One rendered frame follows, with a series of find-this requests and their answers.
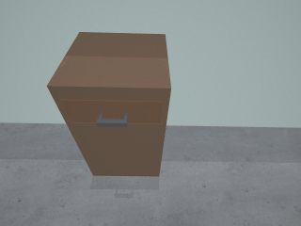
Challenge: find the drawer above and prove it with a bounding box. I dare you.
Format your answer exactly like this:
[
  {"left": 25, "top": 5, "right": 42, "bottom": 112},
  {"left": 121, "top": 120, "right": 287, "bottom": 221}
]
[{"left": 60, "top": 99, "right": 164, "bottom": 124}]

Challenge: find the cabinet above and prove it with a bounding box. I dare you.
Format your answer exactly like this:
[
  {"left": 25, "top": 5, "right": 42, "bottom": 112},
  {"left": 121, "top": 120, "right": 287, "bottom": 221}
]
[{"left": 47, "top": 32, "right": 171, "bottom": 177}]

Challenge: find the handle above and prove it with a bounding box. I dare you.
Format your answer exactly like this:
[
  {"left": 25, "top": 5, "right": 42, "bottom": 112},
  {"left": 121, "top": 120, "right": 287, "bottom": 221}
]
[{"left": 96, "top": 111, "right": 128, "bottom": 127}]

